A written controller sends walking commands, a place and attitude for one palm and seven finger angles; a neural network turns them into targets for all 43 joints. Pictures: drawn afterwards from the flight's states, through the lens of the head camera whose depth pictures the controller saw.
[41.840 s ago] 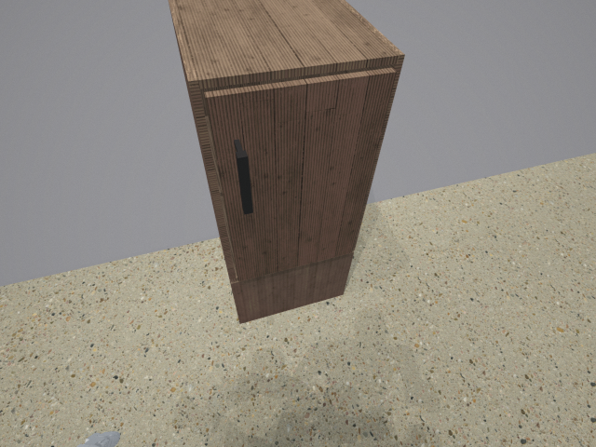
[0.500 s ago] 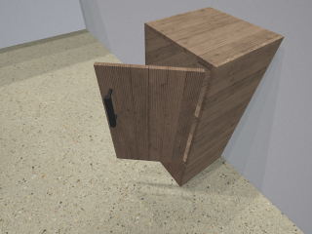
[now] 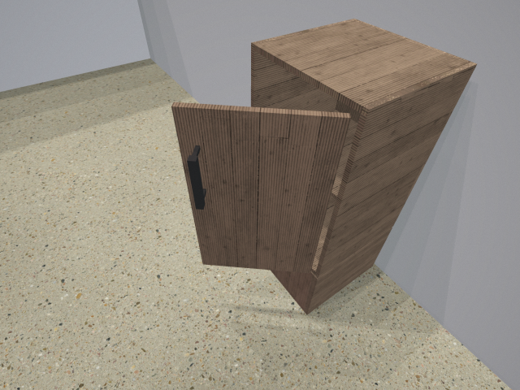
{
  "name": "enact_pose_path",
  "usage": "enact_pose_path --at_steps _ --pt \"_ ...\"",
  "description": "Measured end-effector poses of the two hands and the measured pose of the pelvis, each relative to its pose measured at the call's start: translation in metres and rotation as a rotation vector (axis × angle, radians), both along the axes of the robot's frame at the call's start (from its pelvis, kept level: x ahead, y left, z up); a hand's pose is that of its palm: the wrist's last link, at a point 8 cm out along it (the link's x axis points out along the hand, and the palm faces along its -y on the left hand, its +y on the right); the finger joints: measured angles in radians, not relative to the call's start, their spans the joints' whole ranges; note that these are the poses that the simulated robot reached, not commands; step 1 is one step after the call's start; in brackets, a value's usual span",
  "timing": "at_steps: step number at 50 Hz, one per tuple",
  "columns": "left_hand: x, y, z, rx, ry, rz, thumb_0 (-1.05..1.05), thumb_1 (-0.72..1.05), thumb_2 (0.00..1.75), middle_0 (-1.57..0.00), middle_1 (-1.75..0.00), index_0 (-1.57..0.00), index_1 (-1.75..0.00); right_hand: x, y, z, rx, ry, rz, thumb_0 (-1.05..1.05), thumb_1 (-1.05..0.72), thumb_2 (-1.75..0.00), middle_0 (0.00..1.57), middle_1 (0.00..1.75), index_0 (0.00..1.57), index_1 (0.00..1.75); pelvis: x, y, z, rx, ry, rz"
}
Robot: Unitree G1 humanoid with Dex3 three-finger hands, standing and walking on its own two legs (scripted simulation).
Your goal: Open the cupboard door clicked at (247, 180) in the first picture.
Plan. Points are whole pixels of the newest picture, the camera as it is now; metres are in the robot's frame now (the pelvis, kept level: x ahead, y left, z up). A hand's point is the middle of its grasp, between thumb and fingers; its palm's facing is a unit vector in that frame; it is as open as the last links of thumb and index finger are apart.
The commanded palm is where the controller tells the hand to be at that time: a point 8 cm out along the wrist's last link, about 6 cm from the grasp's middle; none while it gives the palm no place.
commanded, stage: look again from close up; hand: left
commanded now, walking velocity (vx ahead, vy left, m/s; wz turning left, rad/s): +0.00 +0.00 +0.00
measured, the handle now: (198, 178) +0.57 +0.17 -0.02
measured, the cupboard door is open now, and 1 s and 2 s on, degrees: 50 50 50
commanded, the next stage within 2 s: raise the hand with hooked fingers in 0.20 s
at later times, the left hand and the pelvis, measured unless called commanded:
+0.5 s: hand (129, 361) +0.17 +0.21 -0.03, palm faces +0.27 -0.96 -0.08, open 7.5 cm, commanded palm +0.11 +0.25 -0.06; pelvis -0.01 +0.01 -0.02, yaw +4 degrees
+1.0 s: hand (127, 354) +0.19 +0.22 -0.06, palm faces -0.03 -1.00 -0.06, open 10.2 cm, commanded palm +0.16 +0.28 -0.04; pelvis +0.00 -0.01 -0.10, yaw +4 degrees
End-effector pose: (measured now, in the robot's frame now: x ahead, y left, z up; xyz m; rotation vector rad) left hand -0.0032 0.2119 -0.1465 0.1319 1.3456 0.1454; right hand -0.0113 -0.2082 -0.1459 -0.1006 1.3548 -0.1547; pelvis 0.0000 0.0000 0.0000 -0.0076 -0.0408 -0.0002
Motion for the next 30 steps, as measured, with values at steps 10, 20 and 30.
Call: enact_pose_path --at_steps 10,20,30 --pt "-0.004 0.019 0.005 0.017 -0.015 0.005 0.00 0.92 0.90 -0.19 -0.30 -0.19 -0.30 0.017 -0.008 0.009 -0.035 -0.050 0.032 0.01 -0.92 -0.90 0.20 0.30 0.19 0.30 -0.004 0.008 0.003 0.005 0.009 0.001" --pt "0.050 0.033 0.053 0.065 -0.397 0.134 0.02 0.93 0.89 -0.20 -0.31 -0.20 -0.31 0.050 -0.016 0.025 -0.092 -0.279 0.038 0.01 -0.92 -0.90 0.20 0.30 0.20 0.30 -0.005 0.008 -0.002 0.006 0.012 0.019" --pt "0.179 0.027 0.129 -0.068 -1.354 -0.115 0.01 0.77 0.83 -0.20 -0.41 -0.20 -0.41 0.180 -0.040 0.043 -0.141 -0.793 0.208 0.01 -0.91 -0.90 0.20 0.30 0.20 0.30 -0.016 -0.002 -0.055 -0.002 0.196 0.058"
